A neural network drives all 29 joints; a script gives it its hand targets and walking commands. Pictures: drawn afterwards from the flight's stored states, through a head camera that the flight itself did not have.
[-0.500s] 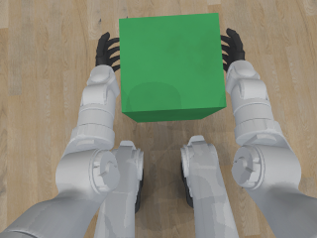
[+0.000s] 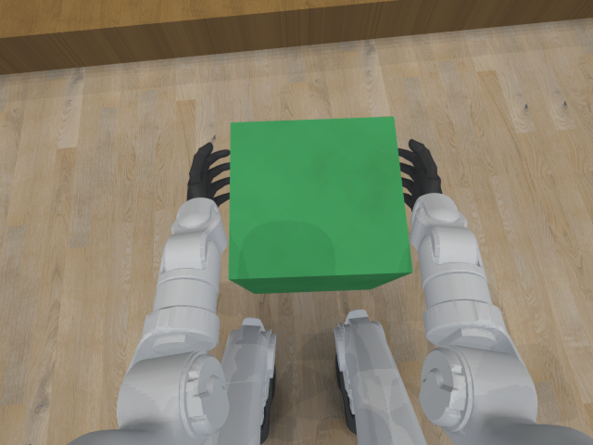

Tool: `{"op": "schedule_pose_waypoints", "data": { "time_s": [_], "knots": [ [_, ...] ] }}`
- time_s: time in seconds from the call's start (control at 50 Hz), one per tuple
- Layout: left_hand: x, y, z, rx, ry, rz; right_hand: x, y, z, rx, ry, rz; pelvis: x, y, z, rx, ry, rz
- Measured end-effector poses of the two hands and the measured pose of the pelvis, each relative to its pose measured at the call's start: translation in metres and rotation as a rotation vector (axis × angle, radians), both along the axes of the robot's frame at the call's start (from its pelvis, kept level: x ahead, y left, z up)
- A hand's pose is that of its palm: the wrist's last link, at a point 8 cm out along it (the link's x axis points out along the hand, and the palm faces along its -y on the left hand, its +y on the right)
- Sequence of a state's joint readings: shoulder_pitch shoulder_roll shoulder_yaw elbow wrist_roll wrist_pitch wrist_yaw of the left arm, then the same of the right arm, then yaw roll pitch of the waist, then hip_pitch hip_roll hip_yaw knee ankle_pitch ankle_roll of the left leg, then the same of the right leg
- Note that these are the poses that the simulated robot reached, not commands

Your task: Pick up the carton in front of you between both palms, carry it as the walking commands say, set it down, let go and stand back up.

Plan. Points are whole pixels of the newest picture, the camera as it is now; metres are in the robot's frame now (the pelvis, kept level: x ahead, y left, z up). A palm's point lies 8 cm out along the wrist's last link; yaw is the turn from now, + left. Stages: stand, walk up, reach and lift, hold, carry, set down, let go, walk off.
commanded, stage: reach and lift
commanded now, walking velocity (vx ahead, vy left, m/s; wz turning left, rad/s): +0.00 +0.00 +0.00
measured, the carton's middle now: (312, 220) +0.42 -0.03 -0.11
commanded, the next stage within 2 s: hold in 1.84 s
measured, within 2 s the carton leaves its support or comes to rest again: neither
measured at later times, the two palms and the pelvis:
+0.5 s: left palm (141, 179) +0.39 +0.14 +0.12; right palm (474, 174) +0.38 -0.16 +0.12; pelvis +0.05 +0.00 +0.14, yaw -1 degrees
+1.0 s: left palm (47, 151) +0.36 +0.14 +0.23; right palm (556, 141) +0.35 -0.16 +0.22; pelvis +0.06 +0.00 +0.20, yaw -1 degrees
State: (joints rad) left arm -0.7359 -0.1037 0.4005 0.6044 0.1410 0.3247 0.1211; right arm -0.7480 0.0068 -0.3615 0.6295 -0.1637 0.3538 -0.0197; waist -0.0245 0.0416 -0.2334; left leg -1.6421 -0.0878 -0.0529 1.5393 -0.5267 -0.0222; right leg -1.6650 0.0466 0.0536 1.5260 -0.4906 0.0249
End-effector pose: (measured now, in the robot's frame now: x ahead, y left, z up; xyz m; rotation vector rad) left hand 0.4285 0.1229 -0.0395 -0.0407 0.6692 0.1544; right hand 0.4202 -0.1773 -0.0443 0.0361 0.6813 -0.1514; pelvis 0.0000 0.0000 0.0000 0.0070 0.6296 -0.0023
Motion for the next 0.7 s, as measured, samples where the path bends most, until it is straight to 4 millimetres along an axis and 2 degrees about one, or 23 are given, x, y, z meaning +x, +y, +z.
{"op": "schedule_pose_waypoints", "data": {
  "time_s": [0.4,0.7],
  "knots": [
    [-0.033,0.01,0.13,0.003,0.005,-0.009,-0.034,0.01,0.13,0.002,0.005,-0.003,0.041,-0.001,0.116,-0.007,-0.241,-0.008],
    [-0.055,0.016,0.22,0.012,-0.011,-0.023,-0.057,0.016,0.221,0.0,-0.011,-0.006,0.067,0.0,0.181,-0.012,-0.496,-0.014]
  ]
}}
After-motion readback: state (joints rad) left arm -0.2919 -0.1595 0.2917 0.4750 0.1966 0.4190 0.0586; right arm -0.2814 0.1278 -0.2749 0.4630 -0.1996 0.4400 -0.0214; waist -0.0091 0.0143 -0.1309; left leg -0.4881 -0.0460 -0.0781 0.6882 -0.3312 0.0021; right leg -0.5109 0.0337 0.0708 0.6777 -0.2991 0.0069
